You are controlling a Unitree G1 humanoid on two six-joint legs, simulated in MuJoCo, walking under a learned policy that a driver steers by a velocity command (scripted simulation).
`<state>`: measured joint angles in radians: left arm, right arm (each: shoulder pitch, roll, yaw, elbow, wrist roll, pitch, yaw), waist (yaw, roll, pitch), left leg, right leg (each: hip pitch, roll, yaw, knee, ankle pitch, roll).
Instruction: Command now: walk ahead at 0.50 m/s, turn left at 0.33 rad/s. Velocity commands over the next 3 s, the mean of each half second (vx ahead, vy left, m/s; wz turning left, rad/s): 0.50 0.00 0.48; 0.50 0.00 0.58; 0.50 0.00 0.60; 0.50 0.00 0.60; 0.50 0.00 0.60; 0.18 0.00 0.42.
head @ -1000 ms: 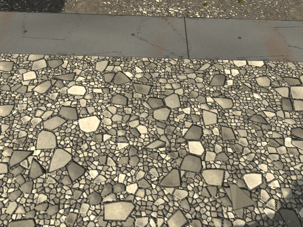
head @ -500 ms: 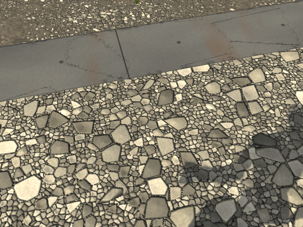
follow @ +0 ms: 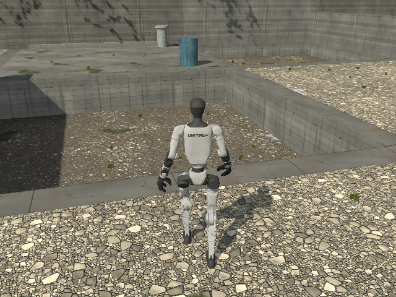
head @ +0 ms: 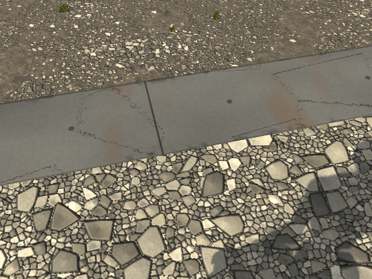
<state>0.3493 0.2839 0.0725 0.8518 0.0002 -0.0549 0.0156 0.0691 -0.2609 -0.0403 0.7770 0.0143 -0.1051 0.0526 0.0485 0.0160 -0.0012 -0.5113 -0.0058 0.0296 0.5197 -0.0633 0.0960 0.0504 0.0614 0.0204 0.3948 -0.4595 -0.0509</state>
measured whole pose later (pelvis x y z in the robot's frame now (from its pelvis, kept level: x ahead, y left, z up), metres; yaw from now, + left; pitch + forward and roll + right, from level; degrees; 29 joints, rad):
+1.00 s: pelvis +0.51 +0.14 +0.00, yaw +35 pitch +2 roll -2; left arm 0.34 0.31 0.08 0.84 -0.03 -0.06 0.01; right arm 0.06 -0.28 -0.06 0.58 0.02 -0.02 0.06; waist 0.08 0.03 0.04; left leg -0.55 0.03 0.04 0.61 -0.13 0.09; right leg 0.08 -0.06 -0.23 0.39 -0.45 0.06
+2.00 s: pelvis +0.86 +0.51 +0.00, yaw +72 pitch +1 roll -3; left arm 0.28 0.30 0.10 0.80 -0.04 -0.05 -0.01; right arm 0.11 -0.26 -0.06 0.61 0.03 0.01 0.04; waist 0.07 0.02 0.06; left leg -0.55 0.07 0.04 0.68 -0.19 0.06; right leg 0.07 -0.05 -0.27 0.36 -0.42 0.05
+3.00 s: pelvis +0.89 +0.87 +0.01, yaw +101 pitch +0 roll -1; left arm 0.17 0.28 0.04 0.70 0.00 0.01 -0.01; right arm 0.07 -0.23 -0.02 0.66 -0.02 0.04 0.00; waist 0.05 -0.03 0.03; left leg -0.33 0.00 -0.01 0.57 -0.23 0.02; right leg -0.28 -0.08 -0.07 0.64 -0.45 0.07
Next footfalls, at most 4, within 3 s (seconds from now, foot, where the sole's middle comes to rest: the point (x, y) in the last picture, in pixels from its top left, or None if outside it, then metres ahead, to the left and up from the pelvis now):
0.50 right None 0.47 -0.06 -0.76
1.00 left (117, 240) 0.60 0.31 -0.76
1.50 right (120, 164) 0.94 0.36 -0.76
2.02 left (31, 187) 0.81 0.70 -0.76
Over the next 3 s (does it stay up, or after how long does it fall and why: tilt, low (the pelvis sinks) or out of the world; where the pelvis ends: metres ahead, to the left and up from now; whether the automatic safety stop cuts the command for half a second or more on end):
stays up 0.89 0.87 0.01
